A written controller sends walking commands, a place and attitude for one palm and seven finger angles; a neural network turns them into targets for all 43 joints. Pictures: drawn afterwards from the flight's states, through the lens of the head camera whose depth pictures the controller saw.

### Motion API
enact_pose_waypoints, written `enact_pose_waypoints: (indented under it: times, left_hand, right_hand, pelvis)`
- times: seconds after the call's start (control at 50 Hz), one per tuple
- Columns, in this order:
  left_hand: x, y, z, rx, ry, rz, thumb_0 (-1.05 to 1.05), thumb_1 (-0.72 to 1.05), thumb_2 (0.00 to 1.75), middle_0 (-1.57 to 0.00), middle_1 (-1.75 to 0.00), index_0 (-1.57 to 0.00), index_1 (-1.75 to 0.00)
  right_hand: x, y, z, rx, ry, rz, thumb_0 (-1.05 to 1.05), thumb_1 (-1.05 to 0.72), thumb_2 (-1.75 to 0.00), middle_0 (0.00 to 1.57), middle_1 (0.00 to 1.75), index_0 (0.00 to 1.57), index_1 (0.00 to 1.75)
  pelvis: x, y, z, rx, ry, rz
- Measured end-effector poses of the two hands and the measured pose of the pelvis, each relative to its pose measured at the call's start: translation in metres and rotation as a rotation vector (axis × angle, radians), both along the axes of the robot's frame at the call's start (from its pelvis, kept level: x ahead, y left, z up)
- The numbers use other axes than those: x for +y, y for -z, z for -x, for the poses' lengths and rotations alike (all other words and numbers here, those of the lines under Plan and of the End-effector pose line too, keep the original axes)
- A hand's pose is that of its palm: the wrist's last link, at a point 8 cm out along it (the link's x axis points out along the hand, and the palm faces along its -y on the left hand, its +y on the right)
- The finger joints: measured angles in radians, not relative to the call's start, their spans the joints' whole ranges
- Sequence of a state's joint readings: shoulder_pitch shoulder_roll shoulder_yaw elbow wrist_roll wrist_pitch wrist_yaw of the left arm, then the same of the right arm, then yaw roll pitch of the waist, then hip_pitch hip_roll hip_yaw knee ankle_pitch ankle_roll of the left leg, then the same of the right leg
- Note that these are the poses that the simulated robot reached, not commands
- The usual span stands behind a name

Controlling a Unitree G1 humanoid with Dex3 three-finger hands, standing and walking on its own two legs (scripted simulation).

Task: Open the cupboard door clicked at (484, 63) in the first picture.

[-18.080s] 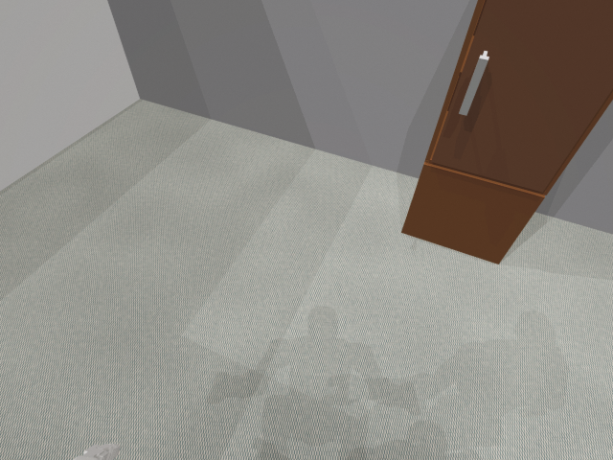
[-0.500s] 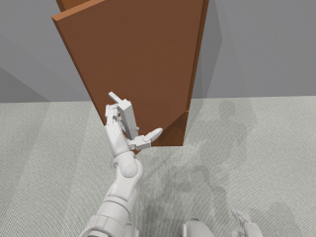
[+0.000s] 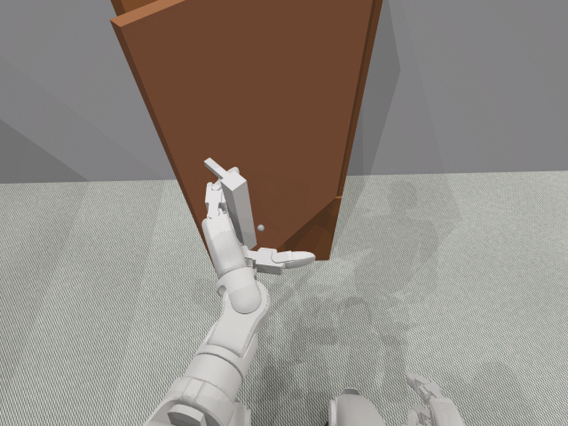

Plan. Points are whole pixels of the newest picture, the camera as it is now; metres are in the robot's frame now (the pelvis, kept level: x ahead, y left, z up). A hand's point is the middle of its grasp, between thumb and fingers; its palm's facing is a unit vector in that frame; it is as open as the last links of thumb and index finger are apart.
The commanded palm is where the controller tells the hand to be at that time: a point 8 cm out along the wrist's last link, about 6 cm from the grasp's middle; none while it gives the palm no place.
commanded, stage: slide the hand sideways off the handle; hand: left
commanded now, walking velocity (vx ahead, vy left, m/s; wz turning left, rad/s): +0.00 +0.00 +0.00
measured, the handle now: (231, 207) +0.42 +0.09 +0.04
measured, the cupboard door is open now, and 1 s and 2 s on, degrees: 44 45 45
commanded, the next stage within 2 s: draw the hand back to the body in 1.16 s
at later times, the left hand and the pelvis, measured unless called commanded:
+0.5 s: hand (249, 265) +0.32 +0.06 +0.05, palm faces -0.05 -1.00 -0.01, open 16.4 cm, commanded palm +0.29 +0.12 +0.04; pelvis +0.00 +0.01 +0.00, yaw -1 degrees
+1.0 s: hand (212, 298) +0.28 +0.10 +0.04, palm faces -0.02 -1.00 -0.02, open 16.3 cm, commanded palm +0.25 +0.16 +0.04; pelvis +0.01 +0.00 -0.01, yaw +1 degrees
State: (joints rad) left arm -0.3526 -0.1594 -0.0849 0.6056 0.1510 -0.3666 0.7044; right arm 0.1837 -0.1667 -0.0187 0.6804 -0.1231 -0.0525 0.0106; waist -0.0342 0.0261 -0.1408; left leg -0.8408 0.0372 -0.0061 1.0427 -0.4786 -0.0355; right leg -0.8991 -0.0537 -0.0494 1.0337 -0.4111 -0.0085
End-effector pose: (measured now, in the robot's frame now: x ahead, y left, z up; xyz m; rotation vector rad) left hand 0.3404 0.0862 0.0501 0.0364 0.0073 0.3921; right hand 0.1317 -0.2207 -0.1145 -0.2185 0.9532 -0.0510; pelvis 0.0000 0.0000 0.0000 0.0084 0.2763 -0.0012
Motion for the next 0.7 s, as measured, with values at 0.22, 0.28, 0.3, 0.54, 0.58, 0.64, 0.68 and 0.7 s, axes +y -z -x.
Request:
enact_pose_waypoints:
  times: [0.22,0.28,0.3,0.54,0.58,0.64,0.68,0.7]
  left_hand:
    - [0.021,0.001,0.007,-0.020,0.481,0.023,-0.01,-0.51,0.30,-0.21,-0.35,-0.16,-0.37]
    - [0.019,0.000,0.011,-0.026,0.451,0.059,-0.01,-0.51,0.30,-0.18,-0.33,-0.15,-0.34]
    - [0.018,0.000,0.013,-0.032,0.444,0.058,-0.01,-0.51,0.30,-0.17,-0.32,-0.15,-0.33]
    - [0.031,0.005,0.040,-0.025,0.436,0.021,-0.01,-0.50,0.30,-0.14,-0.30,-0.15,-0.30]
    - [0.037,0.004,0.046,-0.025,0.425,0.020,-0.01,-0.50,0.30,-0.14,-0.30,-0.15,-0.30]
    - [0.044,0.002,0.053,-0.035,0.416,0.017,-0.01,-0.51,0.30,-0.15,-0.30,-0.15,-0.30]
    - [0.047,0.002,0.057,-0.036,0.419,0.013,-0.01,-0.51,0.30,-0.15,-0.30,-0.15,-0.30]
    - [0.049,0.002,0.059,-0.035,0.422,0.011,-0.01,-0.51,0.30,-0.15,-0.30,-0.15,-0.30]
  right_hand:
    - [-0.004,-0.008,0.005,-0.044,0.047,-0.001,0.01,-0.90,-0.90,0.20,0.30,0.21,0.30]
    - [-0.004,-0.011,0.007,-0.046,0.039,-0.004,0.01,-0.90,-0.90,0.20,0.30,0.20,0.30]
    - [-0.003,-0.012,0.007,-0.046,0.036,-0.005,0.01,-0.90,-0.90,0.20,0.30,0.20,0.30]
    - [0.002,-0.014,-0.010,-0.076,0.031,-0.029,0.01,-0.90,-0.90,0.20,0.30,0.20,0.30]
    - [0.003,-0.015,-0.016,-0.091,0.024,-0.030,0.01,-0.90,-0.90,0.20,0.30,0.20,0.30]
    - [0.003,-0.017,-0.027,-0.117,0.009,-0.030,0.01,-0.90,-0.90,0.20,0.30,0.20,0.30]
    - [0.003,-0.018,-0.034,-0.134,-0.002,-0.028,0.01,-0.90,-0.90,0.20,0.30,0.20,0.30]
    - [0.003,-0.018,-0.037,-0.142,-0.006,-0.026,0.01,-0.90,-0.90,0.20,0.30,0.20,0.30]
  pelvis:
    - [0.010,0.000,0.003,-0.040,-0.005,0.003]
    - [0.012,-0.001,0.002,-0.036,0.001,-0.001]
    - [0.012,-0.001,0.002,-0.034,0.004,-0.003]
    - [0.010,0.001,-0.004,-0.036,0.015,-0.006]
    - [0.009,0.001,-0.006,-0.037,0.012,-0.006]
    - [0.007,0.002,-0.007,-0.038,0.005,-0.004]
    - [0.006,0.003,-0.008,-0.037,0.000,-0.003]
    - [0.005,0.003,-0.008,-0.037,-0.001,-0.003]
